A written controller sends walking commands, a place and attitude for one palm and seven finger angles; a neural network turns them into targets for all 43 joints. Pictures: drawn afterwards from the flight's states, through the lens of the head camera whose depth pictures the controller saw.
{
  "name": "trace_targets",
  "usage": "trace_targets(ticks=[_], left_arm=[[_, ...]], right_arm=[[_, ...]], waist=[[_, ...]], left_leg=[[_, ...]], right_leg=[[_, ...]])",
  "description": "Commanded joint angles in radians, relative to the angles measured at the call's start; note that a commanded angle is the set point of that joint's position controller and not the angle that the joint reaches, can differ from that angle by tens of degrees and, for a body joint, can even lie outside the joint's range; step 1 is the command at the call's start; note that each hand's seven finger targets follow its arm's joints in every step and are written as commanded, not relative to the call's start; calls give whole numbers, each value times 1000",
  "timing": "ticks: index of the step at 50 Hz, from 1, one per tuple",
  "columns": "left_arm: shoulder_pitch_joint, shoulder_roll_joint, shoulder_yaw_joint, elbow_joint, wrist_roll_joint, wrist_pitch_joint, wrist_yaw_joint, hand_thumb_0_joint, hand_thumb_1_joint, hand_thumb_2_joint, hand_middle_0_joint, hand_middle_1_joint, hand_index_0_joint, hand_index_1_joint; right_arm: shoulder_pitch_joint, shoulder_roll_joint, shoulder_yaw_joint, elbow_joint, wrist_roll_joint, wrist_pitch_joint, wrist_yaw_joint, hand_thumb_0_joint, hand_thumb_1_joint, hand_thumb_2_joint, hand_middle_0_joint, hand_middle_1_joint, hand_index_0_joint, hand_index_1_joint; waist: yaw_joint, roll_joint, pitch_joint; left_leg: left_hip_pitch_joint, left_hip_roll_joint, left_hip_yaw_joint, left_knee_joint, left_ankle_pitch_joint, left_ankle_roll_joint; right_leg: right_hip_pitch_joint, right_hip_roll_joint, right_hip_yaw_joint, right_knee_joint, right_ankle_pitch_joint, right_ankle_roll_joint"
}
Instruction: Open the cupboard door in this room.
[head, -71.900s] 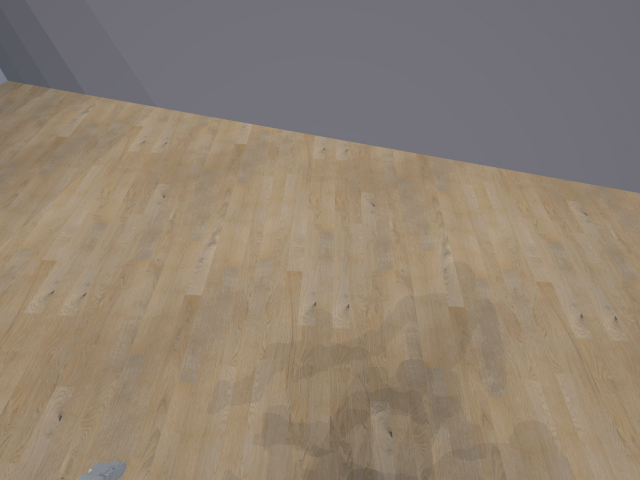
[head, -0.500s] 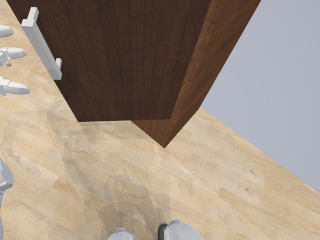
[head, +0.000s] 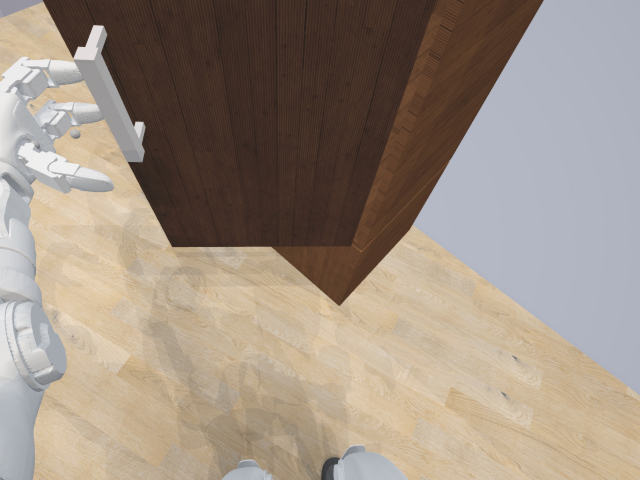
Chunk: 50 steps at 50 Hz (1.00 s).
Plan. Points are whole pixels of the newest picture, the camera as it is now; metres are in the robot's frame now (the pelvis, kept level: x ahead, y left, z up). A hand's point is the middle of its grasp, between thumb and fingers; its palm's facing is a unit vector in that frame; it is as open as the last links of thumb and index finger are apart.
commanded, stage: slide the fingers in behind the handle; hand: left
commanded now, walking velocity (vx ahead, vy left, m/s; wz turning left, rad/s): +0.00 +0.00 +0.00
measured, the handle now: (118, 100) +0.55 +0.21 +0.11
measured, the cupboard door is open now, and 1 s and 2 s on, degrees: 45 45 45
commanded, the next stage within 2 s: close the thumb around the handle in 1.30 s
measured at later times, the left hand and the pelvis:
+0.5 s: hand (99, 134) +0.50 +0.22 +0.11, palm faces -0.03 -1.00 +0.00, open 14.0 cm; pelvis -0.01 -0.01 +0.00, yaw +0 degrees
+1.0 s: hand (126, 136) +0.49 +0.19 +0.11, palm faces -0.03 -1.00 +0.01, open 14.0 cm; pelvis +0.00 +0.00 +0.00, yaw +0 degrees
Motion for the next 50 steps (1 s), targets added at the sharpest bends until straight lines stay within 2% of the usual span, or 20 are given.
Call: trace_targets(ticks=[1, 3, 5, 8, 9, 11, 14, 16, 21, 23, 24, 26, 31, 34, 38, 41, 45, 47, 49, 50], left_arm=[[-451, 307, 32, -200, -23, -74, 21, 0, -500, 300, -300, -1200, -300, -1200], [-417, 336, 53, -202, -14, -80, 24, 0, -500, 300, -300, -1200, -300, -1200], [-447, 278, 13, -237, -22, -92, 23, 0, -500, 300, -300, -1200, -300, -1200], [-434, 264, 8, -186, -29, -82, 23, 0, -500, 300, -300, -1200, -300, -1200], [-430, 292, 30, -170, -25, -76, 27, 0, -500, 300, -300, -1200, -300, -1200], [-437, 302, 30, -186, -19, -76, 31, 0, -500, 300, -300, -1200, -300, -1200], [-436, 316, 37, -173, -14, -75, 38, 0, -500, 300, -300, -1200, -300, -1200], [-476, 312, 31, -205, -13, -89, 41, 0, -500, 300, -300, -1200, -300, -1200], [-449, 285, 27, -202, -24, -92, 37, 0, -500, 300, -300, -1200, -300, -1200], [-441, 251, 2, -179, -22, -79, 40, 0, -500, 300, -300, -1200, -300, -1200], [-447, 283, 25, -177, -21, -75, 46, 0, -500, 300, -300, -1200, -300, -1200], [-451, 300, 41, -206, -20, -84, 51, 0, -500, 300, -300, -1200, -300, -1200], [-472, 218, -14, -247, -24, -94, 60, 0, -500, 300, -300, -1200, -300, -1200], [-451, 173, -32, -212, -29, -81, 71, 0, -500, 300, -300, -1200, -300, -1200], [-476, 169, -29, -245, -19, -88, 99, 0, -500, 300, -300, -1200, -300, -1200], [-450, 121, -48, -288, -22, -101, 110, 0, -500, 300, -300, -1200, -300, -1200], [-447, 93, -57, -300, -32, -102, 123, 0, -500, 300, -300, -1200, -300, -1200], [-404, 110, -31, -274, -24, -96, 137, 0, -500, 300, -300, -1200, -300, -1200], [-421, 133, -24, -243, -12, -89, 149, 0, -500, 300, -300, -1200, -300, -1200], [-415, 129, -24, -244, -11, -94, 155, 0, -500, 300, -300, -1200, -300, -1200]], right_arm=[[174, -194, -69, -45, 1, -15, -13, 0, -900, -900, 200, 300, 200, 300], [177, -196, -71, -52, 3, -18, -14, 0, -900, -900, 200, 300, 200, 300], [178, -188, -73, -52, 2, -23, -14, 0, -900, -900, 200, 300, 200, 300], [181, -192, -70, -42, 4, -27, -13, 0, -900, -900, 200, 300, 200, 300], [184, -196, -71, -40, 3, -27, -14, 0, -900, -900, 200, 300, 200, 300], [186, -196, -70, -44, 3, -30, -16, 0, -900, -900, 200, 300, 200, 300], [188, -196, -69, -45, 4, -34, -17, 0, -900, -900, 200, 300, 200, 300], [192, -194, -71, -40, 2, -36, -17, 0, -900, -900, 200, 300, 200, 300], [191, -193, -75, -40, 3, -41, -15, 0, -900, -900, 200, 300, 200, 300], [192, -192, -74, -36, 3, -41, -14, 0, -900, -900, 200, 300, 200, 300], [195, -196, -74, -35, 2, -42, -15, 0, -900, -900, 200, 300, 200, 300], [193, -195, -75, -39, 0, -44, -14, 0, -900, -900, 200, 300, 200, 300], [189, -186, -78, -35, 1, -46, -9, 0, -900, -900, 200, 300, 200, 300], [190, -185, -80, -30, 0, -47, -4, 0, -900, -900, 200, 300, 200, 300], [194, -182, -83, -24, -4, -53, -1, 0, -900, -900, 200, 300, 200, 300], [192, -174, -88, -26, -6, -54, 8, 0, -900, -900, 200, 300, 200, 300], [185, -172, -90, -28, -4, -51, 12, 0, -900, -900, 200, 300, 200, 300], [181, -170, -89, -28, -5, -51, 14, 0, -900, -900, 200, 300, 200, 300], [181, -172, -86, -24, -4, -49, 12, 0, -900, -900, 200, 300, 200, 300], [179, -171, -84, -34, -4, -50, 11, 0, -900, -900, 200, 300, 200, 300]], waist=[[-9, 124, -410], [8, 126, -427], [-1, 176, -444], [-13, 109, -405], [-8, 94, -394], [-2, 129, -412], [-8, 79, -402], [-11, 128, -423], [-6, 133, -443], [-17, 114, -405], [-13, 91, -400], [0, 128, -444], [-14, 169, -459], [-19, 112, -412], [-12, 138, -443], [-4, 160, -490], [-4, 119, -453], [14, 135, -453], [1, 65, -396], [7, 75, -389]], left_leg=[[272, 21, -66, -74, 536, -30], [263, 18, -63, -78, 520, -28], [311, 20, -67, -75, 553, -33], [262, 20, -62, -85, 477, -23], [232, 18, -58, -89, 448, -18], [236, 14, -56, -91, 454, -20], [190, 12, -47, -91, 411, -11], [227, 13, -52, -88, 439, -14], [246, 13, -49, -84, 449, -16], [235, 15, -48, -86, 432, -13], [214, 14, -50, -88, 423, -11], [235, 12, -48, -84, 452, -15], [309, 19, -58, -78, 524, -24], [290, 20, -61, -83, 505, -22], [330, 22, -74, -78, 549, -32], [385, 27, -75, -68, 654, -41], [365, 25, -76, -75, 640, -38], [364, 24, -70, -78, 640, -43], [300, 20, -65, -89, 559, -33], [287, 16, -64, -91, 555, -29]], right_leg=[[226, -3, 49, -29, 390, 3], [244, -5, 54, -26, 384, 2], [220, -4, 50, -24, 381, -2], [222, -4, 53, -38, 352, 5], [240, -6, 56, -39, 346, 4], [244, -9, 58, -35, 352, 2], [276, -10, 69, -41, 351, 7], [261, -10, 69, -36, 361, 4], [259, -9, 68, -36, 365, 4], [234, -8, 64, -41, 348, 6], [249, -9, 65, -41, 347, 6], [267, -10, 69, -33, 371, 3], [215, -6, 57, -27, 386, 2], [205, -4, 50, -33, 368, 5], [190, -5, 44, -23, 370, 2], [193, -3, 42, -18, 419, 2], [210, -2, 39, -21, 415, 0], [210, -4, 40, -20, 413, 0], [227, -5, 41, -26, 396, 4], [234, -5, 43, -24, 397, 0]])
